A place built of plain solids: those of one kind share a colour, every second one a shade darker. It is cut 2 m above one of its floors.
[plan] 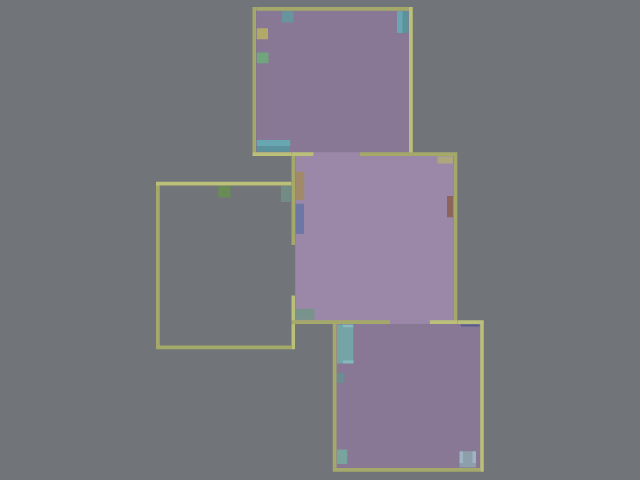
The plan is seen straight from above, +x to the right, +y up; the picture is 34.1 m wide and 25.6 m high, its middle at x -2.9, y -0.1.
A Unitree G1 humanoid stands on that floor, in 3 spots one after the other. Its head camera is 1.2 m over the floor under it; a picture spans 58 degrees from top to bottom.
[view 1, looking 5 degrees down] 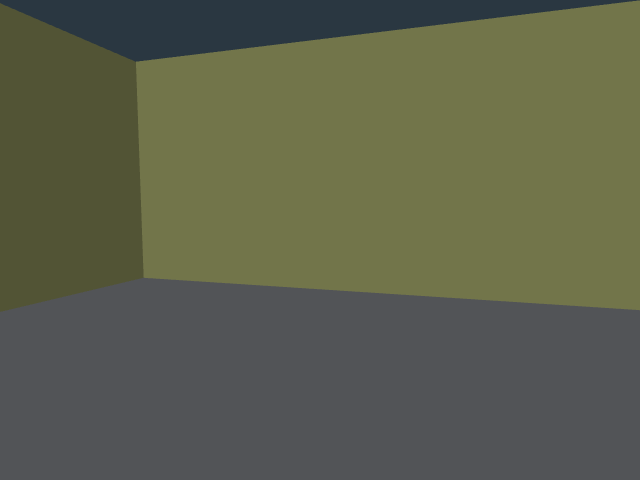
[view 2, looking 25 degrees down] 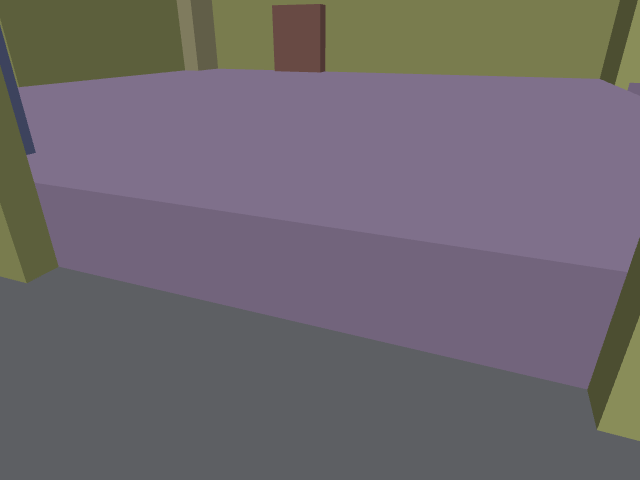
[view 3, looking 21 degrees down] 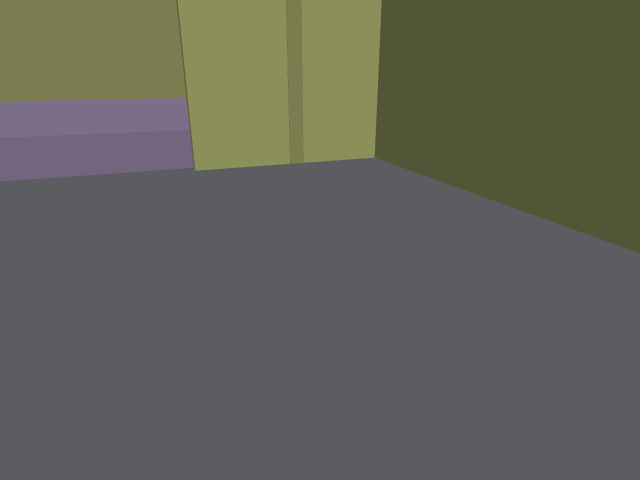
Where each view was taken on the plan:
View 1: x -5.83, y -0.95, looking -162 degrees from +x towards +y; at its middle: wall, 5.92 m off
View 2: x -5.74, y -2.57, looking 21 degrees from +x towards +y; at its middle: floor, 1.80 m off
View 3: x -10.33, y -2.57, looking -21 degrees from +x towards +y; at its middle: ground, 3.35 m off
